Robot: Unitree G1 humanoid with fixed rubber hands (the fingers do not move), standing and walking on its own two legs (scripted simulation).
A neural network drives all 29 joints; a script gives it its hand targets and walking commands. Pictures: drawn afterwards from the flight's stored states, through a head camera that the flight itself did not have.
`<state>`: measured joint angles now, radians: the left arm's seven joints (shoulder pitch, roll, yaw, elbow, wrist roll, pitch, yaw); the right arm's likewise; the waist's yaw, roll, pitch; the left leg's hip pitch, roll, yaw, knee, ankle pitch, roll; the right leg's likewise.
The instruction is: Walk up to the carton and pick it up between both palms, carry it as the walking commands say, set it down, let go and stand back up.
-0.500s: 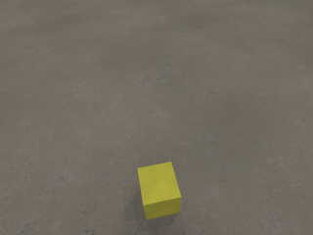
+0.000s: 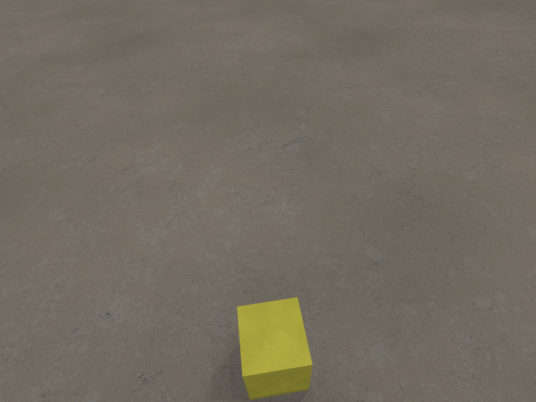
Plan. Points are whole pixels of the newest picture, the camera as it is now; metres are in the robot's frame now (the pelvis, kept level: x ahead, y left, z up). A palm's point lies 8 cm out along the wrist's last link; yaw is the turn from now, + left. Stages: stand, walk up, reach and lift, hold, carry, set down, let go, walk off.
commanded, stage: walk up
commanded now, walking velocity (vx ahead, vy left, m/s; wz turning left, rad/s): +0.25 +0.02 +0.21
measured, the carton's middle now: (273, 349) +0.45 +0.04 -0.64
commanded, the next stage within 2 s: stand in 1.60 s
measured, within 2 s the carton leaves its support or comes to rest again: neither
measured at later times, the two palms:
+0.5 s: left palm out of the picture +0.07 +0.25 -0.15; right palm (415, 380) +0.21 -0.21 -0.13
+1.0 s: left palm out of the picture +0.04 +0.25 -0.09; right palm out of the picture +0.08 -0.27 -0.14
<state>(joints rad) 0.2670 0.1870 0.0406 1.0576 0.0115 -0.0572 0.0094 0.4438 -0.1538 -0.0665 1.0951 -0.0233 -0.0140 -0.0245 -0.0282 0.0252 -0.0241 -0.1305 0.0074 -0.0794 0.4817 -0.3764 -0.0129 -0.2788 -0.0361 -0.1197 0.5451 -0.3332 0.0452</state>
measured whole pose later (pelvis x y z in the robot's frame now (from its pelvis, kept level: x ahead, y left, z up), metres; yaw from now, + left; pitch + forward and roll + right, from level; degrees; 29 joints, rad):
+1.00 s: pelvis +0.04 -0.02 +0.02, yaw +5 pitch +1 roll +4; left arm 0.31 0.21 0.05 0.96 0.03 0.01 0.04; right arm 0.26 -0.26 -0.10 1.00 -0.04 0.08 0.02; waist 0.00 0.04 0.00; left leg -0.51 -0.03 -0.06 1.07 -0.27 -0.06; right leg -0.23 -0.09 -0.06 0.42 -0.22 -0.02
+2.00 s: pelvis +0.01 +0.02 -0.01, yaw +5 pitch +9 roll -1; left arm -0.10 0.23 -0.01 0.73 -0.08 0.52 0.05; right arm -0.06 -0.22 0.02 0.67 0.07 0.53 -0.03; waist -0.01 0.02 -0.05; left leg -0.46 0.03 0.02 0.67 -0.37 0.00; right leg -0.52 -0.04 -0.03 0.62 -0.25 0.03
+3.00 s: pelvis -0.06 -0.01 -0.10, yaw +8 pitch +30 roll +1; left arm -0.76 0.16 0.22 0.81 0.02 0.30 0.05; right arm -0.73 -0.15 -0.24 0.77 -0.01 0.30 -0.08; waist -0.03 0.01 -0.02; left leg -1.23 -0.01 -0.05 1.11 -0.40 -0.05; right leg -1.29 -0.01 0.02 1.07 -0.29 0.01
